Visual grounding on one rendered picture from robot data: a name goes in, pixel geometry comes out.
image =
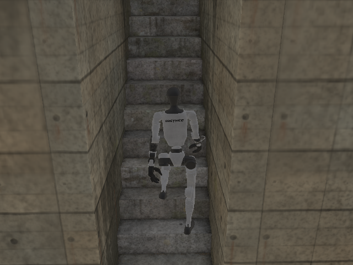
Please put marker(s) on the right robot upper arm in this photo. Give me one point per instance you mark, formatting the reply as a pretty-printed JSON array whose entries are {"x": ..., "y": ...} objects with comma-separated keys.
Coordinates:
[{"x": 191, "y": 115}]

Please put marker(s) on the right robot shin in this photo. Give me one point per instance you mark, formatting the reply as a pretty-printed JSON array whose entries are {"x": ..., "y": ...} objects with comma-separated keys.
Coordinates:
[{"x": 189, "y": 207}]

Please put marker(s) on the right robot hand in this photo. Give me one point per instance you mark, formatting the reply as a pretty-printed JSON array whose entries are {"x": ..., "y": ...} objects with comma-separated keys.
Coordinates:
[{"x": 198, "y": 148}]

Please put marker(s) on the robot right forearm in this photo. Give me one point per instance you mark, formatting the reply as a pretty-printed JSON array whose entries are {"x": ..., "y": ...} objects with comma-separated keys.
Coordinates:
[{"x": 198, "y": 141}]

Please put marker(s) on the robot right foot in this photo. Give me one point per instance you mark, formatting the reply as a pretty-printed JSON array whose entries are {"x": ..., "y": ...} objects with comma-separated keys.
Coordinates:
[{"x": 188, "y": 229}]

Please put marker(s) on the left robot upper arm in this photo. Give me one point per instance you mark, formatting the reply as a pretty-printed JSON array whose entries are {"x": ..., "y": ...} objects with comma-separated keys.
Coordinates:
[{"x": 155, "y": 126}]

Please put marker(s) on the robot left forearm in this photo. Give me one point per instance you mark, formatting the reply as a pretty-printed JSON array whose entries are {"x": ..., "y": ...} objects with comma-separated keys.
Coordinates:
[{"x": 152, "y": 153}]

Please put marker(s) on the left robot hand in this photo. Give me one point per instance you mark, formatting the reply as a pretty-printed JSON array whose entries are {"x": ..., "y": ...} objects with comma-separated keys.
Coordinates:
[{"x": 152, "y": 176}]

